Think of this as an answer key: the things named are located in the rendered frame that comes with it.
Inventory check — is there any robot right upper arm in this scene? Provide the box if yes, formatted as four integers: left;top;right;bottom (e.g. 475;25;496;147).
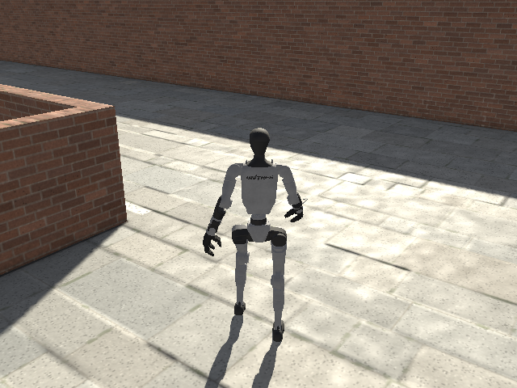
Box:
275;162;300;205

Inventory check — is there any left robot foot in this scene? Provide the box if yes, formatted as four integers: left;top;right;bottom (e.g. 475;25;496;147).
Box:
234;302;246;315

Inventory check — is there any right robot hand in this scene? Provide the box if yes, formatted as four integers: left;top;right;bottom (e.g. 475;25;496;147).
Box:
284;209;304;222

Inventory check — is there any robot left upper arm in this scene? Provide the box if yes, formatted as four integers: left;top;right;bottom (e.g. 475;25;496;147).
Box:
219;163;242;209

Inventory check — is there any robot right forearm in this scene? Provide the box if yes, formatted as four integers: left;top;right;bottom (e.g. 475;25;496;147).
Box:
292;192;303;213

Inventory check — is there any left robot hand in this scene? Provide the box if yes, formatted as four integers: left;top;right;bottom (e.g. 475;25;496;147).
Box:
203;232;221;256

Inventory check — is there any robot right thigh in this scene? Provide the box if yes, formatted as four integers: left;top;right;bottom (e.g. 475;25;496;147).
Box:
270;226;287;289

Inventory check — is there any robot left forearm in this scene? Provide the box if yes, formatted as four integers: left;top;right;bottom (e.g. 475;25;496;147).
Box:
206;196;226;236

